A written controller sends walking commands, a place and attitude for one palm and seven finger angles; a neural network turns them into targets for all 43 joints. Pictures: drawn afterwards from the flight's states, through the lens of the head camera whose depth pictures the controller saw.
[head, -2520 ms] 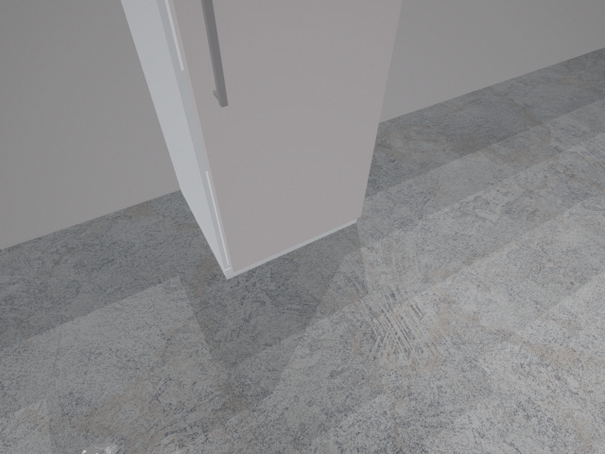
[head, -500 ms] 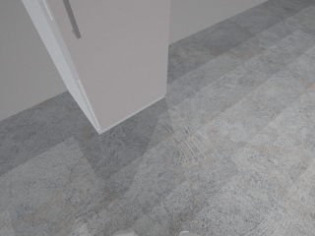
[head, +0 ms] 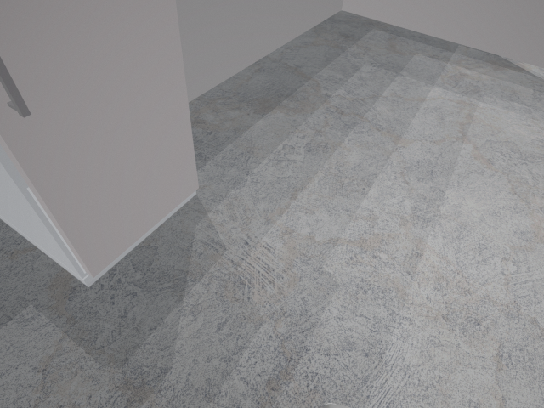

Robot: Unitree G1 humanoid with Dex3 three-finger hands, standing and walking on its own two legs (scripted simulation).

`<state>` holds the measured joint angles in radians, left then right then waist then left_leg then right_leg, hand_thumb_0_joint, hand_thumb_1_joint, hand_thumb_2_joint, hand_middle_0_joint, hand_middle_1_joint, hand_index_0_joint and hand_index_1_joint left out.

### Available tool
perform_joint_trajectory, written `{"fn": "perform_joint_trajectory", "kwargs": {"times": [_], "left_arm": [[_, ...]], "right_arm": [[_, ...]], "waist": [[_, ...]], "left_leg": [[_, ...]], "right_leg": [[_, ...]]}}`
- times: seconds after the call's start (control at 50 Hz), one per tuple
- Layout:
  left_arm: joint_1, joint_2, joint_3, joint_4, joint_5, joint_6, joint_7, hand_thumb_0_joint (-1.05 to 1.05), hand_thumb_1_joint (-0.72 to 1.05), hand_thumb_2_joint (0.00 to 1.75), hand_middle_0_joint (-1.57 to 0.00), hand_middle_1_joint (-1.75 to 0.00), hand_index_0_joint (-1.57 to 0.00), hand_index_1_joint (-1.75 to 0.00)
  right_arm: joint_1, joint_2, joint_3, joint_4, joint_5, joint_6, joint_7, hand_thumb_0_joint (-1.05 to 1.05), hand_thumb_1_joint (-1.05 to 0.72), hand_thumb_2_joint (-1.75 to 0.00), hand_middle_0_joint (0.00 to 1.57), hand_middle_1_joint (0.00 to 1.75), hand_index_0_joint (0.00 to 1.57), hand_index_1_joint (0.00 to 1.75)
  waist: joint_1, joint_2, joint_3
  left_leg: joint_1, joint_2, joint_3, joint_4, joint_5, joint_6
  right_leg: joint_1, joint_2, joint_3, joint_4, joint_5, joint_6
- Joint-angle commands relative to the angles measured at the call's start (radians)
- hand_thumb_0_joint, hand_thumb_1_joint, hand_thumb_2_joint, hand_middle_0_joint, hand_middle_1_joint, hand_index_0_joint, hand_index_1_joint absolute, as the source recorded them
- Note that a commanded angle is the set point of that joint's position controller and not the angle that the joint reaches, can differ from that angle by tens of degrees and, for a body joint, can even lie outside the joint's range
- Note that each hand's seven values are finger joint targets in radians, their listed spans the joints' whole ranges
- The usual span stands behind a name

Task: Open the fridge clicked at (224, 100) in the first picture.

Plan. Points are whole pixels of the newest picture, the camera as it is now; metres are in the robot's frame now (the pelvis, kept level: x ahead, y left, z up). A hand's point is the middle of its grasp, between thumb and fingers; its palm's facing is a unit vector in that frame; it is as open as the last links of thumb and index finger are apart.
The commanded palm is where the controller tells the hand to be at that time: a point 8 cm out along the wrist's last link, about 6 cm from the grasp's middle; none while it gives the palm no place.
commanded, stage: walk to a spot facing it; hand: left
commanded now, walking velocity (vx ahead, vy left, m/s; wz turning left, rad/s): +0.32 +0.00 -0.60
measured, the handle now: out of the picture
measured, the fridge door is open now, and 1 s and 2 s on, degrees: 0 0 0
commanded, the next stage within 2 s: turn to face it in 0.96 s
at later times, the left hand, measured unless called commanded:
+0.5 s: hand (211, 353) +0.25 +0.12 -0.19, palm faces -0.20 -0.96 -0.18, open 7.3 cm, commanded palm none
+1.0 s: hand (265, 252) +0.49 +0.04 -0.18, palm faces -0.42 -0.89 -0.15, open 7.3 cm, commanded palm none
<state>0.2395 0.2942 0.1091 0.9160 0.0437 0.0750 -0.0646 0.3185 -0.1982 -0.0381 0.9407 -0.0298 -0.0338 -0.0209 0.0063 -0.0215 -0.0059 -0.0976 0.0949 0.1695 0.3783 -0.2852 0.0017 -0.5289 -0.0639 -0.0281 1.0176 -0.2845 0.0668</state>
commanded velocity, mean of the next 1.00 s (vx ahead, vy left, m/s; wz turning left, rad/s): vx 0.34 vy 0.00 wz -0.38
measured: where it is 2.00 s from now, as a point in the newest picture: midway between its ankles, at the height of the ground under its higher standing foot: (330, 332)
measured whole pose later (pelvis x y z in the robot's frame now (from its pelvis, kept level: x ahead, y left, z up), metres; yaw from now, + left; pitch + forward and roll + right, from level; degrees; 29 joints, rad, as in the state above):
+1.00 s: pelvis +0.36 -0.10 -0.01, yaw -26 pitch +0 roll +0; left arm 0.20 0.18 0.09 1.03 0.04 0.04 -0.04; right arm 0.45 -0.10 -0.05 1.11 -0.03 -0.06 -0.02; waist -0.04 -0.02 0.07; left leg 0.03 0.10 0.37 0.35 -0.35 -0.03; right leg -0.58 -0.11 -0.12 0.80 -0.16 0.01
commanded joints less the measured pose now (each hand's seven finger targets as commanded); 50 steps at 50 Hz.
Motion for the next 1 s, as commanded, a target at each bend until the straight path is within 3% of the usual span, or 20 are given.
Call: {"fn": "perform_joint_trajectory", "kwargs": {"times": [0.0,0.1,0.14,0.16,0.18,0.2,0.24,0.26,0.3,0.42,0.48,0.5,0.52,0.54,0.56,0.6,0.66,0.84,0.92,0.98], "left_arm": [[-0.222,-0.009,-0.022,-0.138,-0.008,-0.045,-0.012,0.0,0.9,0.9,-0.2,-0.3,-0.2,-0.3],[-0.223,-0.021,-0.028,-0.12,-0.011,-0.067,-0.008,0.0,0.9,0.9,-0.2,-0.3,-0.2,-0.3],[0.003,0.031,-0.013,-0.039,-0.009,-0.087,0.002,0.0,0.9,0.9,-0.2,-0.3,-0.2,-0.3],[0.156,0.148,0.012,0.007,-0.007,-0.103,0.019,0.0,0.9,0.9,-0.2,-0.3,-0.2,-0.3],[0.267,0.257,0.036,0.037,-0.026,-0.107,0.037,0.0,0.9,0.9,-0.2,-0.3,-0.2,-0.3],[0.256,0.26,0.035,0.04,-0.039,-0.101,0.052,0.0,0.9,0.9,-0.2,-0.3,-0.2,-0.3],[0.1,0.167,0.007,0.011,-0.031,-0.107,0.06,0.0,0.9,0.9,-0.2,-0.3,-0.2,-0.3],[0.019,0.121,-0.006,-0.003,-0.025,-0.108,0.065,0.0,0.9,0.9,-0.2,-0.3,-0.2,-0.3],[-0.025,0.086,-0.015,0.0,-0.015,-0.12,0.067,0.0,0.9,0.9,-0.2,-0.3,-0.2,-0.3],[-0.013,0.087,-0.015,0.033,-0.017,-0.126,0.062,0.0,0.9,0.9,-0.2,-0.3,-0.2,-0.3],[-0.028,0.078,-0.015,0.04,-0.02,-0.12,0.06,0.0,0.9,0.9,-0.2,-0.3,-0.2,-0.3],[-0.021,0.037,-0.021,0.033,-0.021,-0.116,0.058,0.0,0.9,0.9,-0.2,-0.3,-0.2,-0.3],[0.011,-0.042,-0.033,0.017,-0.032,-0.109,0.05,0.0,0.9,0.9,-0.2,-0.3,-0.2,-0.3],[-0.002,-0.044,-0.038,-0.009,-0.026,-0.112,0.053,0.0,0.9,0.9,-0.2,-0.3,-0.2,-0.3],[-0.024,-0.014,-0.03,-0.004,-0.018,-0.107,0.055,0.0,0.9,0.9,-0.2,-0.3,-0.2,-0.3],[-0.02,-0.022,-0.021,0.027,-0.011,-0.105,0.036,0.0,0.9,0.9,-0.2,-0.3,-0.2,-0.3],[0.067,-0.069,-0.019,0.073,-0.008,-0.08,0.033,0.0,0.9,0.9,-0.2,-0.3,-0.2,-0.3],[-0.084,-0.104,-0.019,0.021,-0.008,-0.065,0.019,0.0,0.9,0.9,-0.2,-0.3,-0.2,-0.3],[-0.184,-0.116,-0.025,-0.008,-0.012,-0.074,0.016,0.0,0.9,0.9,-0.2,-0.3,-0.2,-0.3],[-0.187,-0.106,-0.024,-0.011,-0.012,-0.086,0.017,0.0,0.9,0.9,-0.2,-0.3,-0.2,-0.3]], "right_arm": [[0.107,-0.192,-0.047,-0.008,-0.001,-0.029,-0.006,0.0,-0.9,-0.9,0.2,0.3,0.2,0.3],[0.105,-0.207,-0.051,0.018,-0.01,-0.025,0.006,0.0,-0.9,-0.9,0.2,0.3,0.2,0.3],[0.075,-0.211,-0.048,0.018,0.0,-0.021,0.012,0.0,-0.9,-0.9,0.2,0.3,0.2,0.3],[0.086,-0.156,-0.033,-0.001,0.015,-0.021,0.026,0.0,-0.9,-0.9,0.2,0.3,0.2,0.3],[0.017,-0.096,-0.014,-0.066,0.018,-0.026,0.027,0.0,-0.9,-0.9,0.2,0.3,0.2,0.3],[-0.077,-0.129,-0.025,-0.083,0.016,-0.026,0.019,0.0,-0.9,-0.9,0.2,0.3,0.2,0.3],[-0.101,-0.129,-0.029,-0.06,0.007,-0.021,0.022,0.0,-0.9,-0.9,0.2,0.3,0.2,0.3],[-0.068,-0.119,-0.032,-0.035,0.002,-0.012,0.024,0.0,-0.9,-0.9,0.2,0.3,0.2,0.3],[0.006,-0.082,-0.028,-0.002,-0.004,0.006,0.026,0.0,-0.9,-0.9,0.2,0.3,0.2,0.3],[-0.009,-0.055,-0.029,-0.018,0.003,-0.01,0.045,0.0,-0.9,-0.9,0.2,0.3,0.2,0.3],[0.085,-0.083,-0.041,0.012,0.004,-0.024,0.039,0.0,-0.9,-0.9,0.2,0.3,0.2,0.3],[0.189,-0.13,-0.053,0.046,-0.001,-0.032,0.028,0.0,-0.9,-0.9,0.2,0.3,0.2,0.3],[0.289,-0.235,-0.076,0.07,-0.019,-0.038,0.017,0.0,-0.9,-0.9,0.2,0.3,0.2,0.3],[0.319,-0.253,-0.07,0.075,-0.017,-0.032,0.014,0.0,-0.9,-0.9,0.2,0.3,0.2,0.3],[0.229,-0.217,-0.059,0.063,-0.009,-0.026,0.005,0.0,-0.9,-0.9,0.2,0.3,0.2,0.3],[0.093,-0.126,-0.036,0.034,-0.005,-0.04,0.002,0.0,-0.9,-0.9,0.2,0.3,0.2,0.3],[0.058,-0.062,-0.031,0.053,0.004,-0.06,-0.007,0.0,-0.9,-0.9,0.2,0.3,0.2,0.3],[0.162,-0.057,-0.033,0.12,0.009,-0.061,-0.009,0.0,-0.9,-0.9,0.2,0.3,0.2,0.3],[0.202,-0.062,-0.033,0.14,0.001,-0.049,-0.006,0.0,-0.9,-0.9,0.2,0.3,0.2,0.3],[0.198,-0.079,-0.041,0.14,-0.004,-0.04,-0.005,0.0,-0.9,-0.9,0.2,0.3,0.2,0.3]], "waist": [[-0.076,0.182,0.112],[-0.06,0.196,0.087],[0.059,0.091,-0.038],[0.123,-0.123,-0.15],[0.154,-0.289,-0.203],[0.157,-0.168,-0.157],[0.087,-0.127,-0.007],[0.033,-0.077,0.03],[-0.022,-0.102,0.052],[-0.03,-0.125,0.078],[-0.089,-0.047,0.077],[-0.13,0.068,0.043],[-0.151,0.345,0.009],[-0.146,0.416,0.01],[-0.114,0.344,0.057],[-0.054,0.133,0.141],[-0.004,0.123,0.089],[-0.04,0.128,0.126],[-0.072,0.15,0.158],[-0.065,0.175,0.146]], "left_leg": [[0.097,0.272,-0.148,-0.195,-0.024,0.127],[0.04,0.272,-0.033,-0.08,0.167,0.086],[-0.05,0.199,0.09,0.268,0.369,0.022],[-0.342,0.145,0.133,0.552,0.177,-0.024],[-0.616,0.025,0.048,0.821,-0.316,-0.062],[-0.67,0.059,-0.077,0.902,-0.294,-0.043],[-0.646,0.108,-0.126,0.894,-0.152,-0.045],[-0.564,0.118,-0.128,0.818,-0.114,-0.051],[-0.471,0.099,-0.086,0.692,-0.085,-0.069],[-0.29,0.032,-0.033,0.361,0.042,-0.058],[-0.071,-0.001,-0.01,0.219,0.081,-0.053],[0.063,0.038,-0.082,0.139,-0.009,-0.038],[0.159,0.27,-0.412,-0.061,-0.248,0.028],[0.107,0.39,-0.669,-0.241,-0.453,0.079],[0.013,0.419,-0.683,-0.272,-0.558,0.099],[-0.117,0.343,-0.474,-0.268,-0.417,0.07],[-0.125,0.251,-0.193,-0.23,-0.132,0.027],[0.079,0.264,0.012,-0.22,0.153,0.103],[0.102,0.267,0.079,-0.177,0.283,0.101],[0.143,0.275,0.127,-0.083,0.469,0.086]], "right_leg": [[-0.17,-0.04,-0.032,-0.164,-0.015,0.0],[0.081,0.017,-0.109,-0.385,-0.069,-0.05],[0.433,0.085,-0.156,-0.536,0.02,-0.093],[0.76,-0.106,0.078,-0.6,-0.078,-0.164],[0.872,-0.36,0.532,-0.697,-0.006,-0.269],[0.774,-0.385,0.568,-0.739,-0.019,-0.316],[0.526,-0.316,0.449,-0.797,-0.154,-0.284],[0.411,-0.267,0.334,-0.792,-0.1,-0.264],[0.299,-0.205,0.204,-0.786,0.04,-0.236],[0.219,-0.149,0.161,-0.775,-0.062,-0.213],[0.149,-0.104,0.14,-0.66,-0.112,-0.183],[0.095,-0.04,0.106,-0.46,-0.068,-0.158],[-0.059,0.09,-0.02,-0.114,-0.208,-0.104],[-0.13,0.121,0.003,0.119,-0.3,-0.101],[-0.166,0.044,0.057,0.253,-0.215,-0.11],[-0.16,-0.021,0.058,0.286,-0.042,-0.098],[-0.081,-0.038,0.043,0.23,0.076,-0.072],[-0.222,-0.083,-0.043,-0.061,0.152,-0.029],[-0.158,-0.05,-0.094,-0.237,0.132,-0.051],[-0.088,-0.007,-0.129,-0.325,0.084,-0.084]]}}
